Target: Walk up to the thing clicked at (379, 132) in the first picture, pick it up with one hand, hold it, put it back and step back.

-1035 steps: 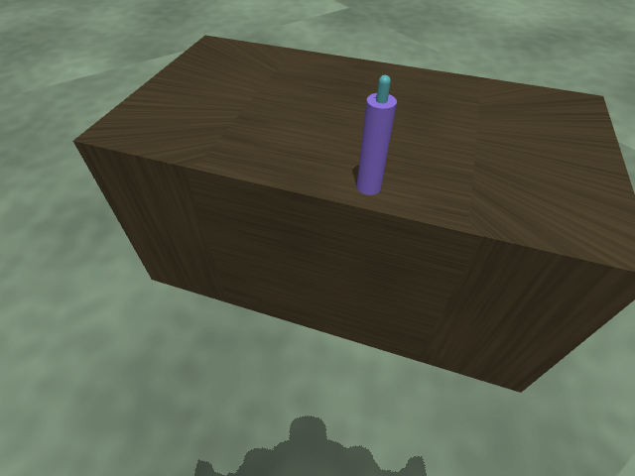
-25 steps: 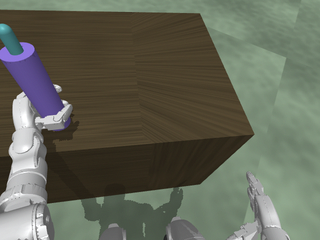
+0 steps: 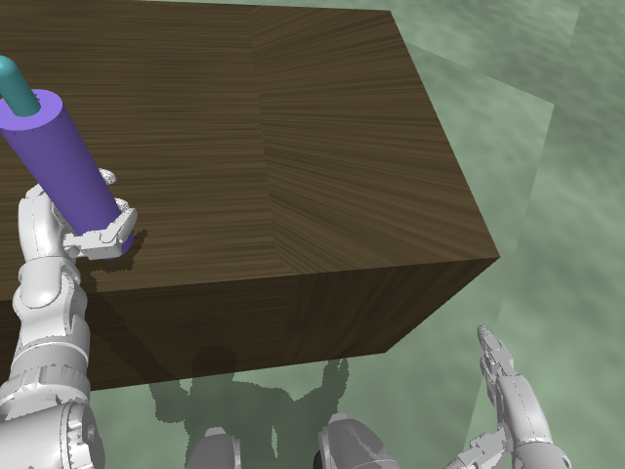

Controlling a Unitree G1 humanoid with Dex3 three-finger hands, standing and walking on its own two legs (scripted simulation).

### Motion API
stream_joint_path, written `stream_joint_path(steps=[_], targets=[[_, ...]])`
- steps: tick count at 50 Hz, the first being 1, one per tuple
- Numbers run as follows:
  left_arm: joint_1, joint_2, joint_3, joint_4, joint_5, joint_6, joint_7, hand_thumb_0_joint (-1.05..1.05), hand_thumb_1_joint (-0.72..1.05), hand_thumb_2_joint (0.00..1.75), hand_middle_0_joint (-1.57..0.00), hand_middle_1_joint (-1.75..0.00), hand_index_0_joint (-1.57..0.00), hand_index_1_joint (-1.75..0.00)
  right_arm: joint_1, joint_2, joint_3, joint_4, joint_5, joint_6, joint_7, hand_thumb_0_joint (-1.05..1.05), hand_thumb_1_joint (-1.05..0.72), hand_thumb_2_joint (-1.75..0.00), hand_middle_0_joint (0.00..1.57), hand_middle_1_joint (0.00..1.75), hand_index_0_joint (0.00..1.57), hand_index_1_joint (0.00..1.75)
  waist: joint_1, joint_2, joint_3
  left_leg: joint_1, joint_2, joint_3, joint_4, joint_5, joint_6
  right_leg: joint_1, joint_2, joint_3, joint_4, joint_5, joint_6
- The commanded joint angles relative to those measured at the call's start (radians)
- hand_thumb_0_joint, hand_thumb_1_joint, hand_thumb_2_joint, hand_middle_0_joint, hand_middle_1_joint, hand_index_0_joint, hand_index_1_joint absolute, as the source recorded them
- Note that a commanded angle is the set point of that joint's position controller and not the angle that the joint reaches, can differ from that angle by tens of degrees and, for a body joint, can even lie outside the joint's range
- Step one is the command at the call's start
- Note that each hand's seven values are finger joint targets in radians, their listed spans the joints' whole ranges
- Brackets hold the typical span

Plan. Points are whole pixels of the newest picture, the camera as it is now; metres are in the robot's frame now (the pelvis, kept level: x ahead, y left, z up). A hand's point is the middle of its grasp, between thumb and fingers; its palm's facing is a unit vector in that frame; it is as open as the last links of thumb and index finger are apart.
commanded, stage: lower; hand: left
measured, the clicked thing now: (68, 174) +0.44 +0.22 +0.11
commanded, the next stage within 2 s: loosen in 0.48 s
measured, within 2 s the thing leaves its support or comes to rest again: rests again in 0.32 s
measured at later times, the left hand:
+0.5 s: hand (110, 226) +0.44 +0.21 +0.01, palm faces +0.18 -0.98 +0.00, open 7.9 cm
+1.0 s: hand (110, 228) +0.43 +0.21 +0.01, palm faces +0.19 -0.98 +0.00, open 10.6 cm
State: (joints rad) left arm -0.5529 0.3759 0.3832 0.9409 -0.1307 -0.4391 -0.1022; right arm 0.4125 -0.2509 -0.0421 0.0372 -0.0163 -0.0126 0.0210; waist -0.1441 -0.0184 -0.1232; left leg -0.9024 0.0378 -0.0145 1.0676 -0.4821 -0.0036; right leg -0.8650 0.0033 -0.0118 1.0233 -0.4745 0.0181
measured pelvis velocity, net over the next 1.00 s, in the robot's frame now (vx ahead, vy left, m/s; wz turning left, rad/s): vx -0.01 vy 0.00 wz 0.00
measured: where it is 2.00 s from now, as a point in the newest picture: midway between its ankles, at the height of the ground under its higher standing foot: outside the picture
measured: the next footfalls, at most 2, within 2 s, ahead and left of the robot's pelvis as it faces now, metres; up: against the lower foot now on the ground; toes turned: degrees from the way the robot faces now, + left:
none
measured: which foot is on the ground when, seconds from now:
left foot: down 0.00-1.00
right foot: down 0.00-1.00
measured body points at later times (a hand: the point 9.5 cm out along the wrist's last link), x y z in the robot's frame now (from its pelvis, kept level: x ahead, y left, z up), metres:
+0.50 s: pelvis -0.01 +0.00 -0.01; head +0.10 +0.04 +0.42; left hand +0.42 +0.26 +0.01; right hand +0.15 -0.26 -0.01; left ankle +0.01 +0.12 -0.67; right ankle +0.01 -0.13 -0.67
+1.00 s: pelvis -0.01 +0.00 -0.02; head +0.10 +0.03 +0.42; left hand +0.42 +0.26 +0.01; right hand +0.15 -0.26 -0.01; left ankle +0.01 +0.12 -0.67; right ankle +0.01 -0.13 -0.67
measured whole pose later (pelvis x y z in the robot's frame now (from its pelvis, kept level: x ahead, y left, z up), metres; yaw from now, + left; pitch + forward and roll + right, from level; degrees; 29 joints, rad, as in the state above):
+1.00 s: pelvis -0.01 +0.00 -0.02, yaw +0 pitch +20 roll -2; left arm -0.56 0.38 0.40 0.96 -0.11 -0.48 -0.08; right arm 0.44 -0.26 -0.05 -0.05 -0.02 0.02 0.04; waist -0.17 -0.02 -0.14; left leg -1.00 0.04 -0.02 1.16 -0.51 0.00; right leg -0.97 0.00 -0.01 1.12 -0.50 0.02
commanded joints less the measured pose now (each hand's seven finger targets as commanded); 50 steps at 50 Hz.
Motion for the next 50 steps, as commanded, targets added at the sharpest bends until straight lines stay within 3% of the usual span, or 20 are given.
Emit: stream_joint_path(steps=[1,4,6,8,10,12,17,18,20,22,24,25,27,28,29,31,32,38,44,50], targets=[[-0.364,0.222,0.029,-0.212,-0.017,-0.086,-0.005,0.0,0.39,1.28,-1.4,-1.42,-1.4,-1.43,0.02,-0.146,-0.092,-0.207,-0.001,-0.047,-0.006,0.0,0.52,-0.06,0.05,0.05,0.05,0.05,0.008,0.12,-0.435,0.298,-0.017,-0.014,-0.103,0.4,0.012,0.172,0.016,-0.01,-0.096,0.361,-0.036],[-0.375,0.195,0.015,-0.212,-0.015,-0.094,-0.005,0.0,0.37,1.27,-1.38,-1.42,-1.39,-1.42,0.052,-0.131,-0.084,-0.165,-0.007,-0.04,0.0,0.0,0.53,-0.06,0.05,0.05,0.05,0.05,0.003,0.154,-0.422,0.306,-0.013,-0.019,-0.094,0.411,0.004,0.126,0.018,-0.014,-0.081,0.345,-0.04],[-0.364,0.222,0.029,-0.219,-0.01,-0.099,0.001,0.0,0.4,1.27,-1.37,-1.4,-1.37,-1.41,0.054,-0.169,-0.127,-0.173,-0.006,-0.039,-0.005,0.0,0.53,-0.06,0.05,0.05,0.05,0.05,-0.002,0.14,-0.43,0.297,-0.015,-0.015,-0.087,0.391,0.01,0.135,0.016,-0.009,-0.08,0.347,-0.036],[-0.348,0.212,0.034,-0.187,-0.003,-0.097,0.008,0.0,0.38,1.29,-1.39,-1.43,-1.39,-1.44,0.022,-0.148,-0.097,-0.213,-0.007,-0.039,0.001,0.0,0.53,-0.06,0.05,0.05,0.05,0.05,-0.002,0.112,-0.429,0.265,-0.017,-0.015,-0.087,0.349,0.013,0.14,0.018,-0.007,-0.08,0.325,-0.034],[-0.367,0.214,0.036,-0.198,-0.005,-0.106,0.015,0.0,0.36,1.3,-1.4,-1.44,-1.41,-1.46,0.038,-0.153,-0.107,-0.219,-0.006,-0.038,0.0,0.0,0.53,-0.06,0.05,0.05,0.05,0.05,-0.009,0.114,-0.417,0.249,-0.018,-0.014,-0.093,0.305,0.014,0.134,0.017,-0.007,-0.081,0.292,-0.035],[-0.349,0.208,0.03,-0.199,-0.004,-0.109,0.016,0.0,0.36,1.3,-1.41,-1.45,-1.42,-1.46,0.04,-0.143,-0.093,-0.23,-0.006,-0.036,0.003,0.0,0.53,-0.06,0.05,0.05,0.05,0.05,0.001,0.117,-0.419,0.246,-0.02,-0.015,-0.093,0.31,0.011,0.138,0.018,-0.01,-0.077,0.291,-0.037],[-0.353,0.183,0.015,-0.19,-0.004,-0.119,0.01,0.0,0.35,1.29,-1.4,-1.44,-1.4,-1.45,0.058,-0.156,-0.109,-0.229,-0.01,-0.036,0.004,0.0,0.52,-0.06,0.05,0.05,0.05,0.05,-0.017,0.139,-0.445,0.274,-0.008,-0.029,-0.07,0.38,0.002,0.093,0.024,-0.021,-0.046,0.314,-0.042],[-0.357,0.19,0.018,-0.222,-0.002,-0.123,0.012,0.0,0.36,1.28,-1.39,-1.43,-1.4,-1.44,0.049,-0.15,-0.099,-0.224,-0.012,-0.035,0.008,0.0,0.53,-0.06,0.05,0.05,0.05,0.05,-0.001,0.154,-0.457,0.275,-0.01,-0.03,-0.07,0.386,0.0,0.094,0.023,-0.021,-0.041,0.316,-0.043],[-0.343,0.214,0.037,-0.184,-0.002,-0.123,0.015,0.0,0.36,1.29,-1.4,-1.44,-1.4,-1.45,0.053,-0.172,-0.126,-0.219,-0.01,-0.032,0.005,0.0,0.52,-0.06,0.05,0.05,0.05,0.05,-0.012,0.153,-0.436,0.261,-0.009,-0.029,-0.066,0.367,0.0,0.081,0.023,-0.021,-0.037,0.301,-0.043],[-0.375,0.17,-0.001,-0.22,0.002,-0.126,0.015,0.0,0.37,1.31,-1.41,-1.46,-1.42,-1.47,0.038,-0.157,-0.111,-0.26,-0.01,-0.035,0.008,0.0,0.53,-0.06,0.05,0.05,0.05,0.05,-0.02,0.131,-0.441,0.238,-0.015,-0.023,-0.069,0.313,0.006,0.091,0.022,-0.015,-0.044,0.285,-0.04],[-0.325,0.208,0.036,-0.174,0.005,-0.12,0.025,0.0,0.36,1.31,-1.41,-1.45,-1.42,-1.46,0.057,-0.165,-0.118,-0.252,-0.009,-0.026,0.005,0.0,0.53,-0.06,0.05,0.05,0.05,0.05,-0.01,0.123,-0.433,0.221,-0.02,-0.017,-0.064,0.301,0.009,0.105,0.02,-0.011,-0.048,0.282,-0.036],[-0.339,0.175,0.011,-0.19,0.004,-0.12,0.022,0.0,0.35,1.31,-1.41,-1.45,-1.41,-1.47,0.069,-0.146,-0.096,-0.247,-0.011,-0.025,0.009,0.0,0.53,-0.06,0.05,0.05,0.05,0.05,-0.015,0.119,-0.441,0.225,-0.018,-0.019,-0.063,0.307,0.009,0.101,0.021,-0.013,-0.044,0.286,-0.038],[-0.339,0.207,0.034,-0.21,0.002,-0.121,0.023,0.0,0.37,1.31,-1.41,-1.45,-1.41,-1.46,0.061,-0.163,-0.114,-0.266,-0.006,-0.022,0.007,0.0,0.53,-0.06,0.05,0.05,0.05,0.05,-0.009,0.117,-0.458,0.231,-0.021,-0.014,-0.057,0.328,0.011,0.117,0.019,-0.01,-0.042,0.31,-0.034],[-0.317,0.191,0.029,-0.156,0.007,-0.112,0.023,0.0,0.35,1.31,-1.41,-1.45,-1.41,-1.46,0.064,-0.16,-0.111,-0.249,-0.007,-0.02,0.006,0.0,0.53,-0.06,0.05,0.05,0.05,0.05,-0.016,0.09,-0.419,0.205,-0.019,-0.016,-0.056,0.311,0.013,0.097,0.021,-0.01,-0.043,0.296,-0.033],[-0.356,0.189,0.024,-0.212,0.005,-0.121,0.026,0.0,0.36,1.32,-1.4,-1.45,-1.4,-1.46,0.065,-0.156,-0.112,-0.239,-0.007,-0.019,0.008,0.0,0.53,-0.06,0.05,0.05,0.05,0.05,-0.018,0.125,-0.421,0.196,-0.022,-0.013,-0.054,0.309,0.012,0.093,0.019,-0.006,-0.04,0.302,-0.034],[-0.294,0.219,0.06,-0.142,0.008,-0.113,0.025,0.0,0.3,1.16,-1.34,-1.32,-1.39,-1.31,0.059,-0.169,-0.12,-0.242,-0.005,-0.018,0.007,0.0,0.53,-0.04,0.05,0.05,0.05,0.05,-0.005,0.114,-0.411,0.205,-0.016,-0.022,-0.058,0.315,0.006,0.082,0.021,-0.015,-0.032,0.28,-0.039],[-0.358,0.204,0.028,-0.221,0.008,-0.121,0.023,0.0,0.22,1.08,-1.3,-1.25,-1.34,-1.23,0.069,-0.156,-0.11,-0.256,-0.007,-0.02,0.009,0.0,0.53,-0.04,0.05,0.05,0.05,0.05,-0.013,0.144,-0.437,0.223,-0.018,-0.018,-0.057,0.325,0.006,0.091,0.02,-0.012,-0.034,0.294,-0.038],[-0.338,0.2,0.031,-0.177,0.009,-0.114,0.02,0.0,-0.09,0.63,-1.12,-0.98,-1.16,-0.94,0.06,-0.154,-0.108,-0.266,-0.006,-0.017,0.007,0.0,0.52,-0.04,0.05,0.05,0.05,0.05,-0.015,0.109,-0.404,0.18,-0.023,-0.012,-0.063,0.248,0.013,0.087,0.019,-0.006,-0.046,0.248,-0.034],[-0.344,0.205,0.039,-0.197,0.001,-0.109,0.011,0.0,-0.38,0.38,-0.8,-0.64,-0.82,-0.63,0.072,-0.158,-0.107,-0.255,-0.007,-0.019,0.003,0.0,0.52,-0.05,0.05,0.05,0.05,0.05,-0.011,0.144,-0.452,0.225,-0.016,-0.021,-0.051,0.352,0.003,0.092,0.02,-0.014,-0.025,0.309,-0.04],[-0.357,0.223,0.045,-0.197,0.001,-0.117,0.019,0.0,-0.45,0.27,-0.61,-0.46,-0.61,-0.45,0.071,-0.158,-0.11,-0.265,-0.005,-0.023,0.001,0.0,0.52,-0.05,0.05,0.05,0.05,0.05,-0.022,0.114,-0.435,0.199,-0.021,-0.011,-0.054,0.267,0.014,0.098,0.018,-0.004,-0.041,0.267,-0.033]])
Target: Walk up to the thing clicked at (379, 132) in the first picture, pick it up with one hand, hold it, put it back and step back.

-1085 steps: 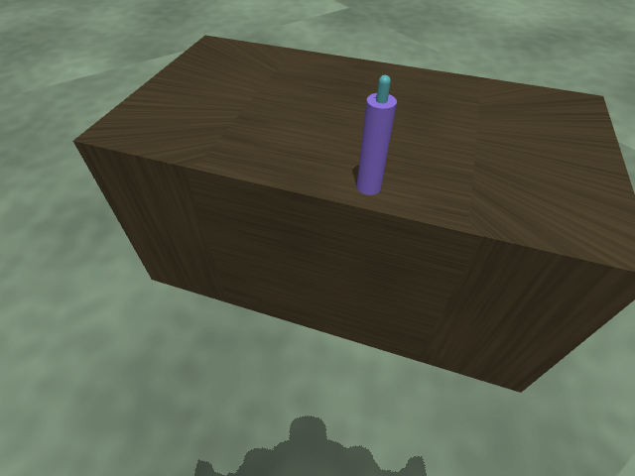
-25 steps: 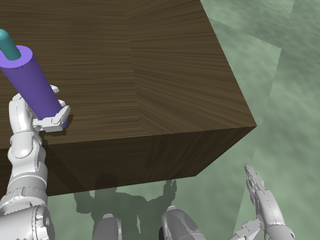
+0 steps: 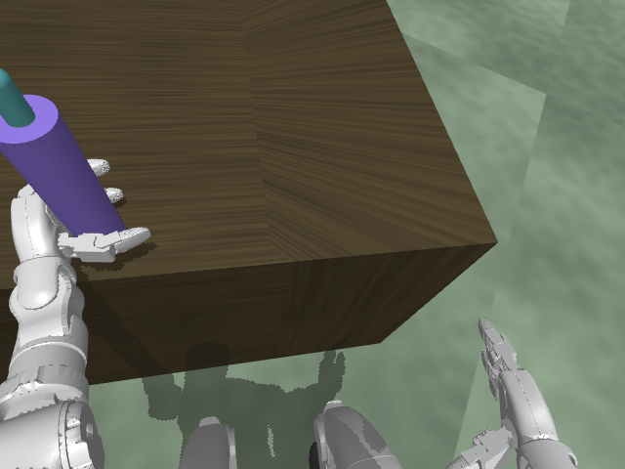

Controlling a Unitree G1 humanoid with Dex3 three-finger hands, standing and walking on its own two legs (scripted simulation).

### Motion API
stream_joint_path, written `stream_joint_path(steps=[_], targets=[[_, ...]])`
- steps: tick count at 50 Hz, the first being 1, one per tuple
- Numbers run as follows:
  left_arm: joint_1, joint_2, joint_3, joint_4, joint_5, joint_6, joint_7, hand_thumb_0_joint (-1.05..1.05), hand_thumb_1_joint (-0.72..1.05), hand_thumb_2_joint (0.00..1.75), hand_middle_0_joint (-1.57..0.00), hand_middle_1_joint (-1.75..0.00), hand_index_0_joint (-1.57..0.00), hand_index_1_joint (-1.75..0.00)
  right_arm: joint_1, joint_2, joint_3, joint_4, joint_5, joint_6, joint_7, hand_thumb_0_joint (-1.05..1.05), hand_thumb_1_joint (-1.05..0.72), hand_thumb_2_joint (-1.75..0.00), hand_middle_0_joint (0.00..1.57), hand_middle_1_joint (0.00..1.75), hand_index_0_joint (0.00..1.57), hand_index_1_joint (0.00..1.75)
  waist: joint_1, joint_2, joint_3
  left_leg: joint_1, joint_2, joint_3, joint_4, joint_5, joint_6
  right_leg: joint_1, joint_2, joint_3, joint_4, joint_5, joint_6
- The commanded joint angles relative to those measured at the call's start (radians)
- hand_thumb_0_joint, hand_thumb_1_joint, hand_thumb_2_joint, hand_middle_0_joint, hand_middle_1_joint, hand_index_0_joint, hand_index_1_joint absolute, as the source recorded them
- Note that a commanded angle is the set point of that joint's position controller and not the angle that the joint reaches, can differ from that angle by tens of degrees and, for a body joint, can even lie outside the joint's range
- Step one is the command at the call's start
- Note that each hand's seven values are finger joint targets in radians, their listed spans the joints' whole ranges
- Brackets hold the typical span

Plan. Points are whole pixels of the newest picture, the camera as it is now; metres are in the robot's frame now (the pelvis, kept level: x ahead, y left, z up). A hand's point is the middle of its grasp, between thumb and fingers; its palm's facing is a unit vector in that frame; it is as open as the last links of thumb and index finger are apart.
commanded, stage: open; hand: left
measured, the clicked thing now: (63, 178) +0.44 +0.22 +0.10
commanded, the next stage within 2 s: withdraw in 0.14 s
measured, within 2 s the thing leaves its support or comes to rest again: neither
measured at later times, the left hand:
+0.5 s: hand (59, 192) +0.45 +0.24 +0.06, palm faces +0.23 -0.97 +0.00, open 17.2 cm
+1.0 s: hand out of the picture +0.41 +0.35 +0.13, palm faces +0.38 -0.87 -0.31, open 17.5 cm
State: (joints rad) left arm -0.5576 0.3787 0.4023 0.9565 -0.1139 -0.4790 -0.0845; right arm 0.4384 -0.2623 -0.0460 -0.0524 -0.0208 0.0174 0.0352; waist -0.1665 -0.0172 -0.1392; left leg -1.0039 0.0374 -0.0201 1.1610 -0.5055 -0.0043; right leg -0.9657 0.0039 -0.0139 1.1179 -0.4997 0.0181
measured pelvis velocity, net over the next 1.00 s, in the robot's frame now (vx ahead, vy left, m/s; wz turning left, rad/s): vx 0.02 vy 0.01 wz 0.00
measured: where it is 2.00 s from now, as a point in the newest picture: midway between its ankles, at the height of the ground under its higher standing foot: outside the picture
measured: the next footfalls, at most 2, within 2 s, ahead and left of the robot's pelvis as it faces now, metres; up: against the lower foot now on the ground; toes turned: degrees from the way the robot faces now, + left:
none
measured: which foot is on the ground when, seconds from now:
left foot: down 0.00-1.00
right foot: down 0.00-1.00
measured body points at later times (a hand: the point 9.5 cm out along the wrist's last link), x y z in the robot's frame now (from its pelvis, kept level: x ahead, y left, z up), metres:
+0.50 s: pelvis +0.01 +0.00 +0.01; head +0.10 +0.03 +0.45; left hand +0.44 +0.29 +0.06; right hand +0.16 -0.27 +0.02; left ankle +0.02 +0.12 -0.65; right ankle +0.02 -0.13 -0.65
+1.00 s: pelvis +0.02 +0.01 +0.05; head +0.07 +0.02 +0.50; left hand +0.39 +0.39 +0.15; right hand +0.17 -0.26 +0.02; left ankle +0.02 +0.12 -0.65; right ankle +0.02 -0.13 -0.65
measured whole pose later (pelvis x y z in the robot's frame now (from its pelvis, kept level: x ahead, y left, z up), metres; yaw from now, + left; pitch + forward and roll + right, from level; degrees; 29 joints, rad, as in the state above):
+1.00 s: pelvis +0.02 +0.01 +0.05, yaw +0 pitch +12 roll -1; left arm -0.47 0.61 0.43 0.85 0.00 -0.09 -0.06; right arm 0.42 -0.28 -0.07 0.16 0.06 0.06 -0.02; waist -0.06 0.00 -0.12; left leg -0.64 0.03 0.01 0.86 -0.42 0.01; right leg -0.61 -0.01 0.01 0.82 -0.41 0.03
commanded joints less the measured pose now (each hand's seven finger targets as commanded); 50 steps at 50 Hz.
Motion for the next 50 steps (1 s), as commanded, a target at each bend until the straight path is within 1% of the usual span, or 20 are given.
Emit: stream_joint_path(steps=[1,11,19,20,21,24,27,29,32,34,36,37,38,39,41,42,44,46,47,50], targets=[[-0.365,0.23,0.03,-0.225,-0.014,-0.079,0.001,0.0,-0.45,0.25,-0.58,-0.43,-0.58,-0.43,0.027,-0.145,-0.101,-0.187,0.001,-0.053,-0.013,0.0,0.52,-0.05,0.05,0.05,0.05,0.05,0.01,0.106,-0.421,0.289,-0.024,-0.003,-0.151,0.271,0.017,0.208,0.017,0.001,-0.141,0.284,-0.031],[-0.353,0.201,0.013,-0.213,-0.013,-0.077,-0.004,0.0,-0.55,0.05,-0.24,-0.12,-0.24,-0.13,0.033,-0.145,-0.104,-0.175,-0.002,-0.054,-0.012,0.0,0.53,-0.05,0.05,0.05,0.05,0.05,0.01,0.14,-0.419,0.316,-0.017,-0.015,-0.148,0.341,0.004,0.172,0.021,-0.014,-0.121,0.305,-0.041],[-0.393,0.357,0.105,-0.291,-0.022,-0.066,-0.012,0.0,-0.57,0.06,-0.05,-0.06,-0.06,-0.06,0.037,-0.17,-0.125,-0.218,0.011,-0.042,-0.029,0.0,0.53,-0.05,0.05,0.05,0.05,0.05,0.027,0.146,-0.495,0.362,-0.026,0.001,-0.164,0.335,0.011,0.279,0.014,0.007,-0.156,0.337,-0.03],[-0.399,0.316,0.062,-0.3,-0.018,-0.053,-0.017,0.0,-0.55,0.06,-0.05,-0.06,-0.06,-0.06,0.039,-0.17,-0.126,-0.202,0.012,-0.04,-0.029,0.0,0.53,-0.05,0.05,0.05,0.05,0.05,0.029,0.15,-0.476,0.369,-0.026,0.0,-0.177,0.345,0.007,0.282,0.015,0.003,-0.157,0.342,-0.032],[-0.421,0.358,0.094,-0.337,-0.02,-0.047,-0.019,0.0,-0.55,0.06,-0.05,-0.05,-0.05,-0.05,0.054,-0.151,-0.106,-0.168,0.011,-0.034,-0.028,0.0,0.53,-0.05,0.05,0.05,0.05,0.05,0.043,0.178,-0.478,0.38,-0.026,0.001,-0.181,0.346,0.006,0.275,0.014,0.006,-0.163,0.333,-0.034],[-0.404,0.378,0.103,-0.313,-0.03,-0.002,-0.047,0.0,-0.56,0.05,-0.05,-0.06,-0.06,-0.05,0.034,-0.165,-0.119,-0.151,0.017,-0.036,-0.036,0.0,0.52,-0.06,0.05,0.05,0.05,0.05,0.047,0.197,-0.469,0.437,-0.018,-0.007,-0.207,0.39,-0.004,0.268,0.019,-0.006,-0.177,0.335,-0.039],[-0.406,0.385,0.098,-0.295,-0.042,0.051,-0.08,0.0,-0.56,0.04,-0.05,-0.05,-0.06,-0.04,0.018,-0.104,-0.05,-0.095,0.027,-0.03,-0.042,0.0,0.53,-0.05,0.05,0.05,0.05,0.05,0.064,0.172,-0.414,0.41,-0.026,0.007,-0.23,0.373,0.007,0.326,0.016,0.006,-0.22,0.354,-0.032],[-0.389,0.413,0.091,-0.283,-0.046,0.091,-0.104,0.0,-0.58,0.02,-0.05,-0.05,-0.07,-0.04,0.002,-0.127,-0.071,-0.061,0.032,-0.033,-0.052,0.0,0.53,-0.05,0.05,0.05,0.05,0.05,0.062,0.164,-0.428,0.433,-0.027,0.017,-0.236,0.412,0.014,0.365,0.012,0.014,-0.242,0.413,-0.026],[-0.342,0.362,0.071,-0.193,-0.063,0.147,-0.147,0.0,-0.59,0.01,-0.05,-0.05,-0.07,-0.03,-0.02,-0.103,-0.028,-0.03,0.041,-0.04,-0.054,0.0,0.54,-0.05,0.05,0.05,0.05,0.05,0.056,0.095,-0.36,0.429,-0.018,0.009,-0.261,0.447,0.017,0.367,0.018,0.001,-0.258,0.431,-0.027],[-0.311,0.397,0.09,-0.163,-0.076,0.166,-0.175,0.0,-0.61,0.0,-0.05,-0.05,-0.08,-0.03,-0.023,-0.129,-0.057,0.035,0.047,-0.045,-0.058,0.0,0.55,-0.04,0.05,0.05,0.05,0.05,0.06,0.109,-0.306,0.43,-0.015,0.007,-0.286,0.409,0.015,0.338,0.019,-0.006,-0.274,0.373,-0.032],[-0.342,0.361,0.048,-0.195,-0.083,0.178,-0.202,0.0,-0.53,0.08,-0.04,-0.02,-0.03,-0.04,-0.046,-0.151,-0.067,0.016,0.051,-0.06,-0.06,0.0,0.61,-0.03,0.05,0.05,0.05,0.05,0.048,0.081,-0.308,0.451,-0.012,0.004,-0.308,0.38,0.015,0.335,0.02,-0.011,-0.286,0.35,-0.036],[-0.365,0.603,0.091,-0.323,0.048,0.219,-0.142,0.0,-0.53,0.07,-0.05,-0.03,-0.04,-0.04,-0.025,-0.196,-0.12,-0.006,0.059,-0.039,-0.068,0.0,0.61,-0.04,0.05,0.05,0.05,0.05,0.123,0.189,-0.403,0.561,-0.025,0.013,-0.359,0.424,-0.007,0.411,0.011,-0.015,-0.316,0.378,-0.037],[-0.385,0.577,0.099,-0.317,0.043,0.243,-0.095,0.0,-0.55,0.06,-0.06,-0.05,-0.06,-0.05,-0.014,-0.197,-0.125,0.011,0.063,-0.027,-0.07,0.0,0.59,-0.05,0.05,0.05,0.05,0.05,0.098,0.182,-0.378,0.593,-0.016,0.008,-0.372,0.444,-0.015,0.395,0.02,-0.025,-0.317,0.38,-0.037],[-0.274,0.413,0.016,-0.15,0.041,0.272,-0.09,0.0,-0.54,0.05,-0.05,-0.05,-0.06,-0.04,-0.013,-0.138,-0.057,0.013,0.066,-0.025,-0.061,0.0,0.59,-0.05,0.05,0.05,0.05,0.05,0.08,0.087,-0.257,0.539,-0.011,0.002,-0.378,0.426,-0.01,0.371,0.026,-0.032,-0.329,0.355,-0.033],[-0.312,0.503,0.047,-0.268,0.062,0.291,-0.05,0.0,-0.56,0.08,-0.06,-0.07,-0.06,-0.07,-0.056,-0.195,-0.128,0.01,0.07,-0.021,-0.067,0.0,0.57,-0.05,0.05,0.05,0.05,0.05,0.095,0.063,-0.301,0.562,-0.006,-0.002,-0.39,0.459,-0.005,0.409,0.025,-0.031,-0.336,0.381,-0.031],[-0.378,0.6,0.093,-0.375,0.076,0.293,-0.022,0.0,-0.55,0.06,-0.06,-0.06,-0.06,-0.06,-0.015,-0.18,-0.118,0.061,0.07,-0.01,-0.066,0.0,0.57,-0.05,0.05,0.05,0.05,0.05,0.122,0.134,-0.353,0.593,-0.01,0.002,-0.394,0.478,-0.008,0.437,0.02,-0.028,-0.341,0.393,-0.033],[-0.301,0.64,0.123,-0.357,0.1,0.314,0.006,0.0,-0.54,0.06,-0.06,-0.06,-0.07,-0.05,-0.012,-0.18,-0.119,0.03,0.072,-0.004,-0.064,0.0,0.58,-0.05,0.05,0.05,0.05,0.05,0.136,0.127,-0.355,0.603,-0.017,0.015,-0.405,0.47,-0.004,0.48,0.014,-0.021,-0.358,0.404,-0.03],[-0.167,0.535,0.083,-0.237,0.1,0.334,0.029,0.0,-0.54,0.07,-0.06,-0.03,-0.04,-0.05,-0.014,-0.134,-0.082,0.044,0.078,-0.003,-0.059,0.0,0.55,-0.06,0.05,0.05,0.05,0.05,0.131,0.073,-0.233,0.544,-0.018,0.018,-0.421,0.456,0.0,0.486,0.011,-0.019,-0.376,0.392,-0.028],[-0.232,0.577,0.105,-0.37,0.099,0.328,0.044,0.0,-0.54,0.08,-0.06,-0.02,-0.03,-0.05,-0.022,-0.147,-0.095,0.061,0.078,-0.002,-0.059,0.0,0.55,-0.06,0.05,0.05,0.05,0.05,0.15,0.134,-0.305,0.6,-0.014,0.015,-0.426,0.49,-0.005,0.492,0.01,-0.02,-0.377,0.404,-0.032],[-0.107,0.492,0.058,-0.299,0.106,0.356,0.07,0.0,-0.51,0.08,-0.05,-0.02,-0.03,-0.05,-0.056,-0.083,-0.035,0.098,0.079,-0.013,-0.047,0.0,0.54,-0.06,0.05,0.05,0.05,0.05,0.161,0.148,-0.214,0.565,-0.023,0.03,-0.445,0.435,-0.004,0.479,0.004,-0.018,-0.401,0.361,-0.031]])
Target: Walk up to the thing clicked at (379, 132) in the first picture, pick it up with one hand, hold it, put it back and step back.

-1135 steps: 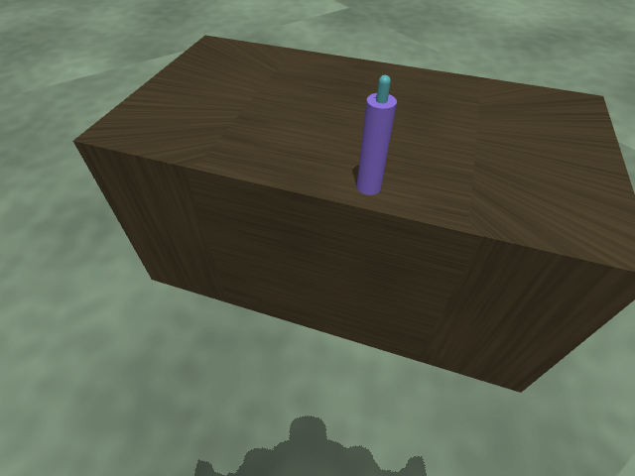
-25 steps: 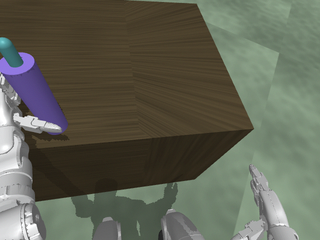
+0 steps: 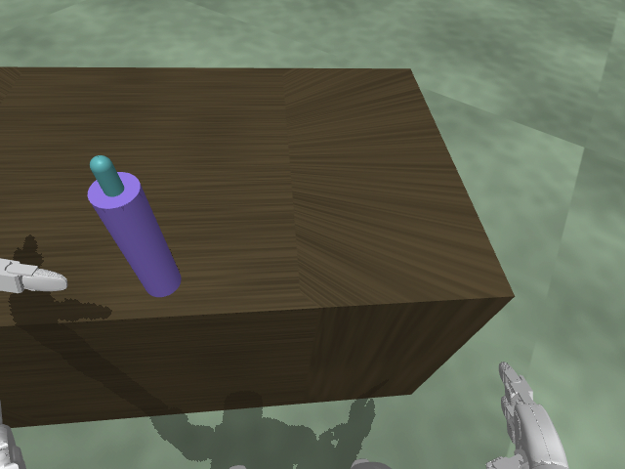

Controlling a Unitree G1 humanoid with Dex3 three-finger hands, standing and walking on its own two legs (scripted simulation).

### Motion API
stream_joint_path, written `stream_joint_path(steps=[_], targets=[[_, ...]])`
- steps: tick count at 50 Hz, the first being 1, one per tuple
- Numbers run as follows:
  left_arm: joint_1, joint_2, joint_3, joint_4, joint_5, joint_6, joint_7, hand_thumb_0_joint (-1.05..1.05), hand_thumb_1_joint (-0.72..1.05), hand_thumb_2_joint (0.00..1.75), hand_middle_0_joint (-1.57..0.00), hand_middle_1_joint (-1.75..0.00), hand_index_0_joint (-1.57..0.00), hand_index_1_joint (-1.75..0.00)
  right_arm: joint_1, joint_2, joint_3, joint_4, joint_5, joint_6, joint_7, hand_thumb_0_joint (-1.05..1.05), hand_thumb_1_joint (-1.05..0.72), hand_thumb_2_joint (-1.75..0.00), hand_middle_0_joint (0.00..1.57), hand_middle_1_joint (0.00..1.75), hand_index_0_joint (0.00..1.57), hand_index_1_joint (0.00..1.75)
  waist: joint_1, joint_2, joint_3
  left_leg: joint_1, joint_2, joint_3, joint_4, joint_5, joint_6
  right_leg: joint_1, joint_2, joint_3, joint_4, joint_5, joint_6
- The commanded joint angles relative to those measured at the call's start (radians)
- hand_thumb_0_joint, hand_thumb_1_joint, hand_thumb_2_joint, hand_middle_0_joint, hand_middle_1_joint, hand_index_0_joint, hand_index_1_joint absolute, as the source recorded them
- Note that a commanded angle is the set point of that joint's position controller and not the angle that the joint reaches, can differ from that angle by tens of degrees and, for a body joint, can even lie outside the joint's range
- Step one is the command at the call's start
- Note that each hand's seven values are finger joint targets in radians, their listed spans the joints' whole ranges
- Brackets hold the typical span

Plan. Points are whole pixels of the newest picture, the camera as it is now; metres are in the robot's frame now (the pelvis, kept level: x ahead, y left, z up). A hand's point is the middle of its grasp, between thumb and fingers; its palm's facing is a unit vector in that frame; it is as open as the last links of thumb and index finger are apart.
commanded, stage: sink last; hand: left
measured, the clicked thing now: (137, 233) +0.42 +0.21 +0.05
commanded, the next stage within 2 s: home in 0.86 s
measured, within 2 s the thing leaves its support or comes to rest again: neither
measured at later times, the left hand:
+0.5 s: hand (14, 413) +0.19 +0.26 +0.09, palm faces +0.37 -0.84 -0.40, open 17.3 cm
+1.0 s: hand out of the picture +0.16 +0.26 +0.09, palm faces +0.40 -0.80 -0.45, open 17.4 cm
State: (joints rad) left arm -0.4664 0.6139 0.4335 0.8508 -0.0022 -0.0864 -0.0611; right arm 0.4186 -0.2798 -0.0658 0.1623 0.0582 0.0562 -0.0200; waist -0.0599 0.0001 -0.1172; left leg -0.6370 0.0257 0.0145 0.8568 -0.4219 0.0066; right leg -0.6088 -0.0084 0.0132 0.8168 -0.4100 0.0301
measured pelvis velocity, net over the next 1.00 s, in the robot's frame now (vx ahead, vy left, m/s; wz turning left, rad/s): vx -0.01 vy -0.02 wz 0.03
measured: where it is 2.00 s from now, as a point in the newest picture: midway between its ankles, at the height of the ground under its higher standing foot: outside the picture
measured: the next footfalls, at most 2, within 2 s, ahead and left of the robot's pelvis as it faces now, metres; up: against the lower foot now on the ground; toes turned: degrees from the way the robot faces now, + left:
none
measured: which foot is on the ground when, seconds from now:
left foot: down 0.00-1.00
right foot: down 0.00-1.00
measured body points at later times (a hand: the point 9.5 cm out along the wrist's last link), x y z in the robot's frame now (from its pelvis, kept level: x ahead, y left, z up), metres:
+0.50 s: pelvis +0.01 -0.01 +0.01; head +0.01 -0.03 +0.46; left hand +0.17 +0.30 +0.11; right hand +0.17 -0.26 -0.03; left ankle +0.00 +0.11 -0.70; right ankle -0.01 -0.14 -0.70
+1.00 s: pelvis -0.01 -0.02 +0.00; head -0.01 -0.05 +0.45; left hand +0.13 +0.30 +0.12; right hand +0.15 -0.28 -0.05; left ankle +0.00 +0.11 -0.70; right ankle -0.01 -0.14 -0.70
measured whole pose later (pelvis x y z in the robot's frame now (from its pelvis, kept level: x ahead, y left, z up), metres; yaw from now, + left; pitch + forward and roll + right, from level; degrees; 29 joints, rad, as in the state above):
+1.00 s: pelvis -0.01 -0.02 +0.00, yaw +2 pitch +4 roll +1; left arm 0.51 0.35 0.35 -0.17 -0.07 -0.12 0.05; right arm 0.45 -0.23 -0.12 0.23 0.05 -0.03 -0.08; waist 0.04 0.04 -0.09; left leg -0.49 0.01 -0.01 0.82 -0.40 -0.02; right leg -0.48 -0.03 -0.01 0.85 -0.43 0.00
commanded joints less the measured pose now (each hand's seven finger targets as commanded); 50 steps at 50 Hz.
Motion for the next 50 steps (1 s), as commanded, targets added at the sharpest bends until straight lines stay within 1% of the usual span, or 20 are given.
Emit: stream_joint_path(steps=[1,3,4,5,8,12,14,17,19,21,24,25,28,33,35,38,45,48,49,50], targets=[[-0.213,0.253,0.018,-0.291,-0.01,-0.038,0.053,0.0,-0.53,0.08,-0.05,-0.02,-0.03,-0.05,-0.004,-0.074,-0.03,-0.092,-0.001,-0.054,0.009,0.0,0.55,-0.06,0.05,0.05,0.05,0.05,0.053,0.163,-0.285,0.252,-0.006,-0.007,-0.14,0.392,-0.018,0.123,0.017,-0.047,-0.095,0.302,-0.046],[-0.144,0.207,-0.011,-0.312,-0.008,-0.028,0.064,0.0,-0.53,0.07,-0.06,-0.03,-0.04,-0.05,-0.057,-0.082,-0.021,-0.152,-0.001,-0.069,0.007,0.0,0.53,-0.06,0.05,0.05,0.05,0.05,0.049,0.15,-0.313,0.291,-0.002,-0.01,-0.14,0.412,-0.023,0.138,0.017,-0.054,-0.102,0.309,-0.046],[-0.112,0.212,-0.008,-0.391,-0.016,-0.026,0.072,0.0,-0.51,0.07,-0.05,-0.03,-0.03,-0.04,-0.045,-0.082,-0.019,-0.121,0.002,-0.073,0.006,0.0,0.54,-0.06,0.05,0.05,0.05,0.05,0.068,0.167,-0.295,0.287,-0.003,-0.011,-0.148,0.419,-0.026,0.148,0.018,-0.058,-0.102,0.31,-0.048],[-0.078,0.202,-0.012,-0.457,-0.022,-0.026,0.08,0.0,-0.52,0.06,-0.05,-0.02,-0.03,-0.04,-0.024,-0.111,-0.054,-0.105,0.004,-0.074,-0.001,0.0,0.54,-0.06,0.05,0.05,0.05,0.05,0.058,0.17,-0.287,0.319,0.001,-0.012,-0.152,0.438,-0.029,0.137,0.02,-0.062,-0.102,0.314,-0.048],[0.152,0.142,-0.011,-0.626,-0.04,-0.015,0.099,0.0,-0.49,0.06,-0.05,-0.03,-0.04,-0.04,-0.027,-0.129,-0.07,-0.125,0.006,-0.08,-0.013,0.0,0.51,-0.07,0.05,0.05,0.05,0.05,0.073,0.125,-0.286,0.346,0.004,-0.017,-0.156,0.47,-0.033,0.167,0.022,-0.073,-0.107,0.327,-0.048],[0.368,0.108,0.026,-0.959,-0.064,-0.008,0.127,0.0,-0.46,0.06,-0.05,-0.03,-0.04,-0.03,-0.027,-0.143,-0.107,-0.15,0.018,-0.081,-0.033,0.0,0.52,-0.07,0.05,0.05,0.05,0.06,0.076,0.09,-0.233,0.321,-0.009,-0.001,-0.171,0.435,-0.024,0.227,0.016,-0.066,-0.121,0.355,-0.039],[0.521,0.067,0.028,-1.024,-0.07,-0.003,0.136,0.0,-0.49,0.05,-0.05,-0.03,-0.04,-0.04,0.024,-0.094,-0.077,-0.114,0.017,-0.071,-0.036,0.0,0.52,-0.07,0.05,0.05,0.05,0.05,0.079,0.067,-0.176,0.298,-0.017,0.009,-0.164,0.421,-0.017,0.23,0.01,-0.062,-0.129,0.378,-0.03],[0.666,0.003,0.009,-1.183,-0.077,0.002,0.141,0.0,-0.5,0.05,-0.05,-0.03,-0.04,-0.04,0.019,-0.091,-0.098,-0.136,0.017,-0.071,-0.043,0.0,0.54,-0.06,0.05,0.05,0.05,0.05,0.078,0.073,-0.105,0.277,-0.019,0.014,-0.181,0.362,-0.016,0.204,0.008,-0.061,-0.136,0.324,-0.032],[0.779,-0.053,-0.019,-1.226,-0.079,0.001,0.134,0.0,-0.48,0.04,-0.05,-0.03,-0.04,-0.04,0.031,-0.057,-0.077,-0.131,0.016,-0.07,-0.038,0.0,0.52,-0.06,0.05,0.05,0.05,0.05,0.089,0.074,-0.07,0.26,-0.018,0.011,-0.185,0.36,-0.019,0.202,0.007,-0.067,-0.129,0.301,-0.036],[0.863,-0.062,-0.008,-1.263,-0.081,-0.004,0.131,0.0,-0.48,0.05,-0.04,-0.03,-0.04,-0.04,0.032,-0.042,-0.074,-0.125,0.013,-0.067,-0.034,0.0,0.54,-0.06,0.05,0.05,0.05,0.05,0.102,0.064,-0.03,0.228,-0.023,0.017,-0.18,0.323,-0.014,0.189,0.004,-0.066,-0.133,0.282,-0.033],[0.888,-0.084,-0.017,-1.328,-0.083,-0.012,0.125,0.0,-0.45,0.05,-0.04,-0.03,-0.03,-0.03,0.012,-0.078,-0.116,-0.172,0.01,-0.076,-0.038,0.0,0.55,-0.05,0.05,0.05,0.05,0.05,0.078,0.036,-0.012,0.215,-0.03,0.024,-0.177,0.225,-0.003,0.162,-0.002,-0.056,-0.148,0.216,-0.026],[0.924,-0.099,-0.024,-1.329,-0.084,-0.014,0.122,0.0,-0.46,0.04,-0.04,-0.03,-0.03,-0.03,0.012,-0.048,-0.085,-0.17,0.01,-0.08,-0.036,0.0,0.56,-0.05,0.05,0.05,0.05,0.05,0.093,0.033,0.014,0.195,-0.033,0.025,-0.183,0.188,-0.001,0.15,-0.002,-0.058,-0.151,0.175,-0.026],[0.915,-0.127,-0.049,-1.322,-0.08,-0.023,0.118,0.0,-0.49,0.05,-0.04,-0.04,-0.04,-0.04,0.009,-0.061,-0.107,-0.174,0.007,-0.093,-0.045,0.0,0.55,-0.05,0.05,0.05,0.05,0.05,0.071,0.004,0.036,0.186,-0.031,0.017,-0.188,0.115,0.002,0.112,-0.001,-0.058,-0.15,0.1,-0.026],[0.932,-0.101,-0.014,-1.303,-0.075,-0.037,0.121,0.0,-0.51,0.03,-0.04,-0.04,-0.05,-0.04,0.047,-0.058,-0.114,-0.128,-0.006,-0.112,-0.058,0.0,0.54,-0.05,0.05,0.05,0.05,0.05,0.085,0.006,-0.003,0.18,-0.043,0.022,-0.158,0.12,0.007,0.117,-0.013,-0.044,-0.148,0.103,-0.021],[0.936,-0.106,-0.027,-1.319,-0.073,-0.045,0.122,0.0,-0.51,0.03,-0.04,-0.04,-0.04,-0.03,0.014,-0.033,-0.078,-0.137,-0.008,-0.12,-0.056,0.0,0.55,-0.05,0.05,0.05,0.05,0.05,0.106,0.019,-0.007,0.16,-0.05,0.028,-0.151,0.111,0.007,0.129,-0.02,-0.036,-0.152,0.089,-0.023],[0.938,-0.082,0.003,-1.339,-0.071,-0.057,0.131,0.0,-0.52,0.03,-0.05,-0.04,-0.05,-0.04,0.001,-0.055,-0.098,-0.141,-0.014,-0.132,-0.063,0.0,0.53,-0.06,0.05,0.05,0.05,0.06,0.108,0.017,-0.041,0.17,-0.051,0.027,-0.138,0.137,0.008,0.157,-0.026,-0.025,-0.153,0.123,-0.018],[0.97,-0.082,0.045,-1.219,-0.075,-0.076,0.128,0.0,-0.55,0.04,-0.05,-0.05,-0.05,-0.05,0.013,-0.049,-0.115,-0.094,-0.015,-0.14,-0.061,0.0,0.51,-0.06,0.05,0.05,0.05,0.05,0.116,-0.018,0.056,0.137,-0.046,0.027,-0.16,0.085,0.007,0.133,-0.019,-0.031,-0.175,0.051,-0.018],[0.966,-0.113,0.012,-1.139,-0.077,-0.087,0.116,0.0,-0.57,0.04,-0.06,-0.06,-0.06,-0.06,0.016,-0.038,-0.089,-0.11,-0.009,-0.137,-0.053,0.0,0.48,-0.07,0.05,0.05,0.05,0.05,0.109,-0.039,0.079,0.135,-0.045,0.03,-0.164,0.101,0.008,0.116,-0.017,-0.037,-0.17,0.072,-0.017],[0.965,-0.114,0.015,-1.117,-0.075,-0.089,0.113,0.0,-0.49,0.09,-0.06,-0.06,-0.06,-0.06,0.008,-0.052,-0.105,-0.115,-0.009,-0.138,-0.054,0.0,0.4,-0.15,0.11,0.13,0.11,0.13,0.108,-0.046,0.055,0.146,-0.044,0.029,-0.165,0.115,0.008,0.123,-0.014,-0.039,-0.16,0.088,-0.017],[0.947,-0.123,-0.002,-1.113,-0.075,-0.093,0.11,0.0,-0.49,0.1,-0.06,-0.07,-0.06,-0.06,-0.009,-0.036,-0.08,-0.111,-0.007,-0.143,-0.051,0.0,0.32,-0.23,0.11,0.16,0.11,0.16,0.112,-0.034,0.062,0.146,-0.042,0.027,-0.171,0.107,0.007,0.12,-0.014,-0.041,-0.156,0.076,-0.019]])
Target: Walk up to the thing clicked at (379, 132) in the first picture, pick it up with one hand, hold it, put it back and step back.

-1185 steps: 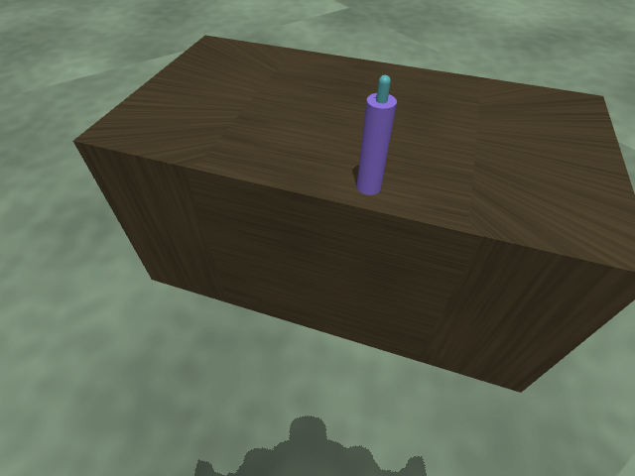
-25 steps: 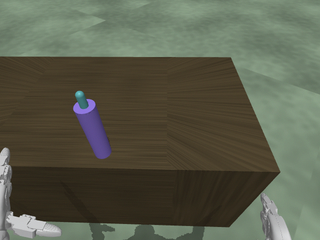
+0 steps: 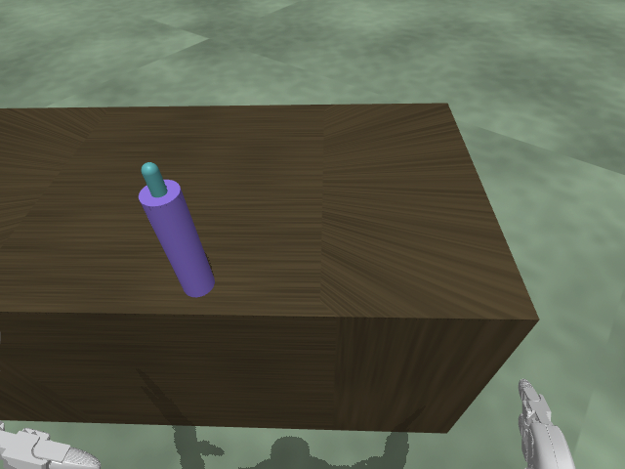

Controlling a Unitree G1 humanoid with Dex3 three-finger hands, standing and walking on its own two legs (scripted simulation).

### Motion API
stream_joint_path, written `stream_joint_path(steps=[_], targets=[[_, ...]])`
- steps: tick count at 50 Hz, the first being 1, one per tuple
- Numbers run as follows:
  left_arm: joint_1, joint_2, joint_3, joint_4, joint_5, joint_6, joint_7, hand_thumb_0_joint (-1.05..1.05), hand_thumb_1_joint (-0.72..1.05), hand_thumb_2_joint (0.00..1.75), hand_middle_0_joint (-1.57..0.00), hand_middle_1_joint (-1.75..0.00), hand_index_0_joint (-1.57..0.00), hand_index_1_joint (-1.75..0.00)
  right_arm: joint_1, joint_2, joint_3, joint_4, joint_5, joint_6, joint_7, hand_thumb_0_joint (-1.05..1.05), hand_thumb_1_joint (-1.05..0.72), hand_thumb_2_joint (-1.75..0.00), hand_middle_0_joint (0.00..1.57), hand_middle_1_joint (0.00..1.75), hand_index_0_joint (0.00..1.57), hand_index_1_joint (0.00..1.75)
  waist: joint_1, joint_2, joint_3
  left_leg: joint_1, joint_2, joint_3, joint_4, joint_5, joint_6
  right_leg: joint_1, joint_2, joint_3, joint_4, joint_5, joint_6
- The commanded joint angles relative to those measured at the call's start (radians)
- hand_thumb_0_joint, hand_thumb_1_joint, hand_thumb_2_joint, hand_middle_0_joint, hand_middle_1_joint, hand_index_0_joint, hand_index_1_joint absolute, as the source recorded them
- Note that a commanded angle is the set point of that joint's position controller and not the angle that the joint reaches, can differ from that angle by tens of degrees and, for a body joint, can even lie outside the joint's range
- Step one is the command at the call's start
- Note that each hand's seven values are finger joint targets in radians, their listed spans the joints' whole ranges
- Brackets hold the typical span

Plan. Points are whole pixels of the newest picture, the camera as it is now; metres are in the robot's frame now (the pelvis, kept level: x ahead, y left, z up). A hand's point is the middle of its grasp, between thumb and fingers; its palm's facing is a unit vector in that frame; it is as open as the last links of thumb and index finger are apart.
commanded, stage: home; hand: left
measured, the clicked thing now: (177, 234) +0.44 +0.22 +0.05
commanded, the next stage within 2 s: none
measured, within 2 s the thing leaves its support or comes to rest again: neither
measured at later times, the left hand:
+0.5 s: hand (181, 449) +0.17 +0.18 -0.07, palm faces +0.09 -0.98 -0.19, open 17.5 cm
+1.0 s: hand (183, 433) +0.19 +0.19 -0.07, palm faces +0.09 -0.97 -0.22, open 17.5 cm
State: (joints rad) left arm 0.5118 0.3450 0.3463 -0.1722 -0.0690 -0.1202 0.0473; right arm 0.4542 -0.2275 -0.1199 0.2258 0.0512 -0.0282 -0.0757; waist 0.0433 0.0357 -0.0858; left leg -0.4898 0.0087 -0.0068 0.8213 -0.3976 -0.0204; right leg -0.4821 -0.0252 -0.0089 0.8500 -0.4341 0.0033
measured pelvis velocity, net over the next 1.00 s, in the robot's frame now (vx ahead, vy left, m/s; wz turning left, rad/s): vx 0.01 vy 0.01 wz -0.01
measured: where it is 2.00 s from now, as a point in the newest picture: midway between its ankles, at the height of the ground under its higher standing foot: outside the picture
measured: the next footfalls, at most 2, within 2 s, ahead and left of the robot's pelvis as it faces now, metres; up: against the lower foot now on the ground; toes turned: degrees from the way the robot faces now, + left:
none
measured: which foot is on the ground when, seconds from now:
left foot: down 0.00-1.00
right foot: down 0.00-1.00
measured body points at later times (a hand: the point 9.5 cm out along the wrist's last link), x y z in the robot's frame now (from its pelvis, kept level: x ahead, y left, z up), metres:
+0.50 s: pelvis +0.00 +0.01 -0.01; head +0.03 +0.02 +0.44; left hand +0.16 +0.24 -0.05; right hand +0.16 -0.22 -0.05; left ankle +0.02 +0.13 -0.70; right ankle +0.00 -0.12 -0.70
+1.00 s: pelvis +0.01 +0.01 -0.01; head +0.05 +0.01 +0.43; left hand +0.18 +0.24 -0.05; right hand +0.17 -0.22 -0.05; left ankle +0.02 +0.13 -0.70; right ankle +0.00 -0.12 -0.70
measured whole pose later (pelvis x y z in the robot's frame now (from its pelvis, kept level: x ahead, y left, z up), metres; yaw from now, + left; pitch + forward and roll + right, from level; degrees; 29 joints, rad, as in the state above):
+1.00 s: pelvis +0.01 +0.01 -0.01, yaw -1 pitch +9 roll +0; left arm 0.44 0.19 0.00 0.12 -0.03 0.05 0.08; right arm 0.45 -0.21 0.01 0.09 0.04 0.05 -0.09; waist 0.00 0.00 -0.11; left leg -0.63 0.01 0.01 0.93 -0.47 -0.01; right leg -0.62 -0.02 0.01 0.94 -0.48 0.02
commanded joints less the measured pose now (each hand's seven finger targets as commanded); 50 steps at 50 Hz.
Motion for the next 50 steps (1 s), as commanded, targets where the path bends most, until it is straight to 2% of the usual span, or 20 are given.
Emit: stream_joint_path(steps=[1,2,3,6,7,9,10,13,15,17,21,25,28,32,36,39,43,46,48,50], targets=[[-0.035,0.13,0.067,-0.079,-0.004,-0.063,0.001,0.0,-0.5,0.09,-0.06,-0.06,-0.06,-0.06,-0.044,-0.081,-0.015,-0.177,-0.001,-0.062,0.006,0.0,0.24,-0.31,0.11,0.16,0.11,0.16,0.004,-0.048,0.015,0.005,-0.024,0.047,-0.137,0.091,0.033,-0.008,0.006,-0.021,-0.177,0.109,0.006],[-0.04,0.122,0.052,-0.076,-0.005,-0.065,0.0,0.0,-0.53,0.08,-0.05,-0.06,-0.06,-0.06,-0.078,-0.065,0.018,-0.199,-0.002,-0.064,0.008,0.0,0.16,-0.39,0.12,0.16,0.12,0.16,0.016,-0.054,0.005,-0.007,-0.026,0.047,-0.134,0.084,0.033,-0.005,0.004,-0.02,-0.18,0.098,0.006],[-0.046,0.106,0.028,-0.074,-0.003,-0.071,-0.001,0.0,-0.53,0.07,-0.05,-0.06,-0.06,-0.06,-0.087,-0.056,0.033,-0.207,-0.001,-0.069,0.008,0.0,0.08,-0.44,0.12,0.16,0.12,0.16,0.005,-0.069,0.001,0.002,-0.025,0.049,-0.13,0.085,0.035,-0.006,0.003,-0.016,-0.183,0.099,0.007],[-0.081,0.08,-0.03,-0.076,0.008,-0.073,0.005,0.0,-0.55,0.07,-0.05,-0.06,-0.05,-0.05,-0.122,-0.018,0.097,-0.209,-0.006,-0.079,0.005,0.0,-0.16,-0.47,0.13,0.18,0.13,0.18,0.006,-0.038,-0.034,0.001,-0.025,0.046,-0.128,0.087,0.037,-0.007,0.004,-0.014,-0.166,0.107,0.004],[-0.079,0.072,-0.052,-0.07,0.012,-0.073,0.006,0.0,-0.55,0.06,-0.05,-0.06,-0.05,-0.05,-0.109,-0.021,0.096,-0.203,-0.009,-0.081,0.003,0.0,-0.21,-0.51,0.13,0.18,0.13,0.18,-0.002,-0.03,-0.027,0.0,-0.023,0.044,-0.131,0.071,0.037,-0.016,0.006,-0.018,-0.164,0.091,0.002],[-0.047,0.07,-0.063,-0.03,0.016,-0.058,0.013,0.0,-0.55,0.06,-0.05,-0.06,-0.05,-0.05,-0.082,-0.073,0.046,-0.188,-0.016,-0.078,-0.009,0.0,-0.29,-0.55,0.14,0.2,0.14,0.2,-0.014,-0.021,-0.07,0.015,-0.022,0.04,-0.122,0.105,0.034,-0.007,0.009,-0.018,-0.152,0.128,-0.001],[-0.039,0.049,-0.091,-0.017,0.02,-0.051,0.011,0.0,-0.53,0.08,-0.05,-0.06,-0.06,-0.06,-0.051,-0.091,0.027,-0.178,-0.02,-0.078,-0.009,0.0,-0.37,-0.6,0.15,0.21,0.15,0.21,-0.031,-0.026,-0.073,0.023,-0.02,0.039,-0.117,0.115,0.033,-0.015,0.012,-0.021,-0.146,0.143,-0.002],[-0.063,0.033,-0.128,0.026,0.023,-0.022,0.013,0.0,-0.56,0.05,-0.05,-0.05,-0.05,-0.05,-0.039,-0.124,-0.013,-0.137,-0.021,-0.077,-0.012,0.0,-0.58,-0.72,0.17,0.25,0.17,0.25,-0.044,-0.004,-0.029,-0.003,-0.012,0.029,-0.132,0.05,0.027,-0.055,0.021,-0.035,-0.139,0.091,-0.004],[-0.066,-0.009,-0.186,0.067,0.028,-0.006,0.009,0.0,-0.54,0.06,-0.05,-0.05,-0.05,-0.05,-0.047,-0.094,0.02,-0.149,-0.019,-0.077,-0.008,0.0,-0.67,-0.77,0.18,0.26,0.18,0.26,-0.049,-0.024,-0.019,-0.015,-0.011,0.028,-0.125,0.039,0.028,-0.068,0.022,-0.037,-0.136,0.08,-0.005],[-0.073,-0.029,-0.217,0.099,0.03,0.004,0.008,0.0,-0.57,0.05,-0.05,-0.05,-0.05,-0.05,-0.071,-0.068,0.057,-0.181,-0.018,-0.073,-0.005,0.0,-0.78,-0.84,0.19,0.28,0.19,0.28,-0.04,-0.051,-0.043,-0.022,-0.013,0.033,-0.101,0.086,0.031,-0.058,0.018,-0.033,-0.127,0.118,-0.005],[-0.128,-0.04,-0.264,0.127,0.039,0.02,0.015,0.0,-0.58,0.04,-0.05,-0.05,-0.05,-0.05,-0.078,-0.053,0.082,-0.214,-0.021,-0.059,-0.007,0.0,-0.89,-0.9,0.2,0.3,0.2,0.3,-0.037,-0.012,-0.101,-0.021,-0.009,0.028,-0.077,0.151,0.025,-0.043,0.016,-0.029,-0.088,0.175,-0.012],[-0.113,-0.027,-0.261,0.142,0.043,0.046,0.03,0.0,-0.56,0.05,-0.05,-0.05,-0.05,-0.05,-0.075,-0.064,0.075,-0.246,-0.027,-0.042,-0.013,0.0,-0.9,-0.9,0.2,0.3,0.2,0.3,-0.024,0.013,-0.155,-0.009,-0.005,0.025,-0.068,0.192,0.017,-0.021,0.019,-0.029,-0.067,0.206,-0.015],[-0.093,-0.025,-0.262,0.147,0.04,0.063,0.035,0.0,-0.58,0.04,-0.05,-0.05,-0.05,-0.05,-0.061,-0.072,0.063,-0.248,-0.028,-0.023,-0.014,0.0,-0.9,-0.9,0.2,0.3,0.2,0.3,-0.019,0.021,-0.135,-0.022,-0.004,0.028,-0.067,0.203,0.014,-0.021,0.02,-0.03,-0.063,0.21,-0.017],[-0.076,-0.063,-0.301,0.166,0.036,0.083,0.034,0.0,-0.57,0.05,-0.05,-0.05,-0.05,-0.05,-0.07,-0.065,0.071,-0.277,-0.024,-0.002,-0.013,0.0,-0.9,-0.9,0.2,0.3,0.2,0.3,-0.029,-0.046,-0.098,-0.052,-0.008,0.039,-0.053,0.167,0.024,-0.042,0.018,-0.024,-0.085,0.192,-0.008],[-0.109,-0.077,-0.32,0.147,0.038,0.092,0.03,0.0,-0.55,0.06,-0.05,-0.05,-0.05,-0.05,-0.053,-0.07,0.071,-0.294,-0.019,0.007,-0.005,0.0,-0.9,-0.9,0.2,0.3,0.2,0.3,-0.041,-0.036,-0.089,-0.045,-0.002,0.032,-0.066,0.146,0.021,-0.073,0.027,-0.033,-0.067,0.167,-0.012],[-0.111,-0.056,-0.297,0.141,0.038,0.095,0.03,0.0,-0.56,0.05,-0.05,-0.05,-0.05,-0.05,-0.028,-0.077,0.063,-0.297,-0.018,0.014,-0.009,0.0,-0.9,-0.9,0.2,0.3,0.2,0.3,-0.045,-0.061,-0.097,-0.05,-0.005,0.036,-0.05,0.143,0.025,-0.07,0.023,-0.027,-0.074,0.169,-0.006],[-0.105,-0.047,-0.289,0.115,0.039,0.102,0.03,0.0,-0.56,0.05,-0.05,-0.05,-0.05,-0.05,-0.019,-0.075,0.068,-0.325,-0.019,0.02,-0.015,0.0,-0.9,-0.9,0.2,0.3,0.2,0.3,-0.044,-0.052,-0.153,-0.033,-0.011,0.048,-0.017,0.215,0.029,-0.045,0.016,-0.014,-0.059,0.262,-0.001],[-0.119,-0.043,-0.286,0.091,0.036,0.108,0.035,0.0,-0.57,0.04,-0.05,-0.05,-0.05,-0.05,-0.03,-0.075,0.071,-0.319,-0.018,0.027,-0.016,0.0,-0.9,-0.9,0.2,0.3,0.2,0.3,-0.037,-0.031,-0.112,-0.058,-0.01,0.042,-0.031,0.163,0.026,-0.071,0.016,-0.019,-0.063,0.197,-0.007],[-0.094,-0.05,-0.29,0.095,0.038,0.113,0.036,0.0,-0.57,0.04,-0.05,-0.05,-0.05,-0.05,-0.032,-0.067,0.074,-0.326,-0.018,0.029,-0.016,0.0,-0.9,-0.9,0.2,0.3,0.2,0.3,-0.028,-0.026,-0.127,-0.064,-0.009,0.037,-0.037,0.14,0.024,-0.071,0.018,-0.02,-0.058,0.167,-0.01],[-0.086,-0.054,-0.297,0.094,0.036,0.113,0.036,0.0,-0.57,0.04,-0.05,-0.05,-0.05,-0.05,-0.018,-0.077,0.068,-0.339,-0.019,0.031,-0.019,0.0,-0.9,-0.9,0.2,0.3,0.2,0.3,-0.045,-0.041,-0.129,-0.056,-0.009,0.041,-0.024,0.166,0.027,-0.067,0.018,-0.02,-0.058,0.201,-0.006]])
